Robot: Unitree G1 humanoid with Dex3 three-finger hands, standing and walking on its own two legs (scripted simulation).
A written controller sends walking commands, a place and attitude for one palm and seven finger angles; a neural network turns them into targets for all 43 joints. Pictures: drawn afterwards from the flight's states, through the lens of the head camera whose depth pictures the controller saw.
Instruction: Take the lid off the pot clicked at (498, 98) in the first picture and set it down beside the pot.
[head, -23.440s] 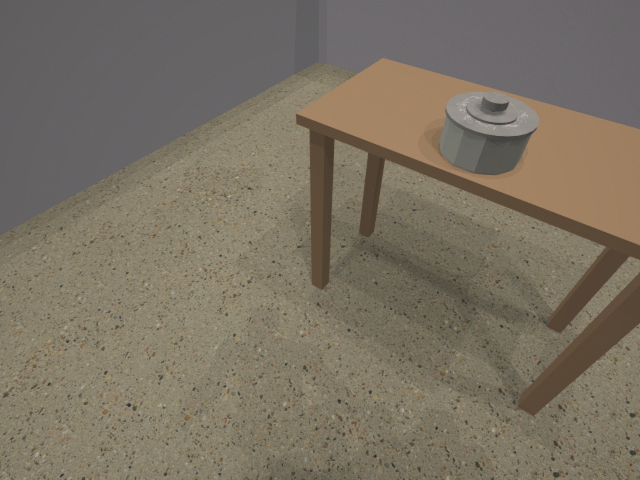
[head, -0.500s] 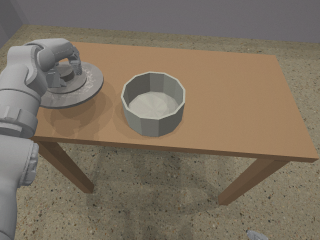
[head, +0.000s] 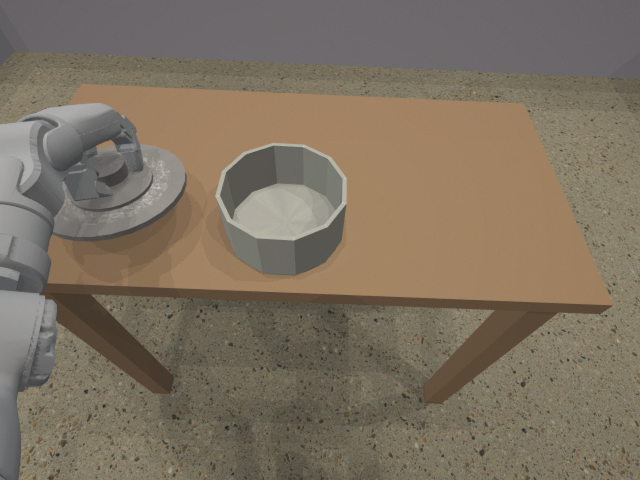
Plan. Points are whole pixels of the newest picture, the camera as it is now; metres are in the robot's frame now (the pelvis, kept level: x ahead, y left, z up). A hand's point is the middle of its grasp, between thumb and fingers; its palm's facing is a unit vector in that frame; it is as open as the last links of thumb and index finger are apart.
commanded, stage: lower the lid onto the table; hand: left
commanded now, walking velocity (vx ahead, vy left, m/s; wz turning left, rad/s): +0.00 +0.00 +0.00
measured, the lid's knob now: (105, 170) +0.49 +0.27 +0.10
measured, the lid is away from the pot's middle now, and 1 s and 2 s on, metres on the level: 0.23 0.22 0.23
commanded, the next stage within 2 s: open the fingers wide in 1.78 s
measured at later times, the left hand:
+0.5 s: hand (96, 200) +0.45 +0.27 +0.09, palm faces -0.46 -0.06 -0.88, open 8.0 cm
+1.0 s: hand (121, 204) +0.46 +0.26 +0.06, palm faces -0.48 -0.05 -0.88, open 8.0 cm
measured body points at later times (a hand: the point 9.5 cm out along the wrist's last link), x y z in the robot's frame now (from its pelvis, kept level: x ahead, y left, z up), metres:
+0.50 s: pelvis -0.01 +0.01 +0.00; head +0.06 +0.02 +0.44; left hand +0.47 +0.27 +0.14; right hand +0.07 -0.27 -0.12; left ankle +0.03 +0.06 -0.73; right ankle -0.04 -0.13 -0.73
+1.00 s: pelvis +0.00 +0.01 -0.01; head +0.07 +0.02 +0.43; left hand +0.48 +0.26 +0.11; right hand +0.00 -0.27 -0.13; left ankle +0.03 +0.06 -0.73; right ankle -0.04 -0.13 -0.73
